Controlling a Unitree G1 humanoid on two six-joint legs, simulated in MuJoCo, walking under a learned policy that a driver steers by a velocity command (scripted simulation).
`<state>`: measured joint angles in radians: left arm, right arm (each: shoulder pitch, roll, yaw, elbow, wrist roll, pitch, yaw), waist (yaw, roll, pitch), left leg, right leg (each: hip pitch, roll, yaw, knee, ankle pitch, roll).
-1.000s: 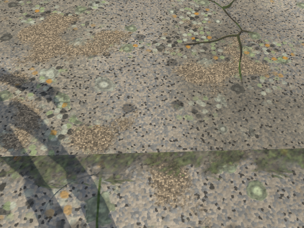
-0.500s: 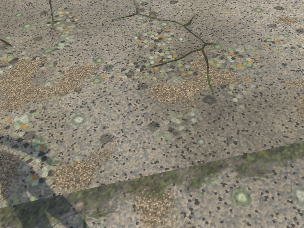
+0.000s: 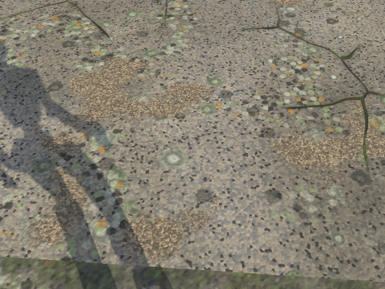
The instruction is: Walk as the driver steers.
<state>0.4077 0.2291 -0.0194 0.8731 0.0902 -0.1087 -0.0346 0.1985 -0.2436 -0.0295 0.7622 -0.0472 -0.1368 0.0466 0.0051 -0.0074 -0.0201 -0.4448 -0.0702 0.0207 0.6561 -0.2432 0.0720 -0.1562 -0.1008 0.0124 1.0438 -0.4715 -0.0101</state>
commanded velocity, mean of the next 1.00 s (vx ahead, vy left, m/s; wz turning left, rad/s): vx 0.49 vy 0.00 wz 0.05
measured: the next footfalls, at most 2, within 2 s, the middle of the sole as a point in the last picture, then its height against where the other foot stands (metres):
right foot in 0.40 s outside the picture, level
left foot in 0.82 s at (145, 284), level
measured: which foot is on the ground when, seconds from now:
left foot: down 0.00-0.40, up 0.42-0.80, down 0.82-1.00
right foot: up 0.00-0.38, down 0.40-0.84, up 0.86-1.00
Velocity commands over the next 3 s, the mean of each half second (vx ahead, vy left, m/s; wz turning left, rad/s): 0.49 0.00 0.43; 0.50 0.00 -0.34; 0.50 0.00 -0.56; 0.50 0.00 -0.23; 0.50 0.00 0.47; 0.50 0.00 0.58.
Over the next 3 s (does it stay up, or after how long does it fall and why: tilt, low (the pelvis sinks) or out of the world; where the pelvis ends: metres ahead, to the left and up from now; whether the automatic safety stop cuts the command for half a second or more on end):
stays up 1.55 -0.02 -0.12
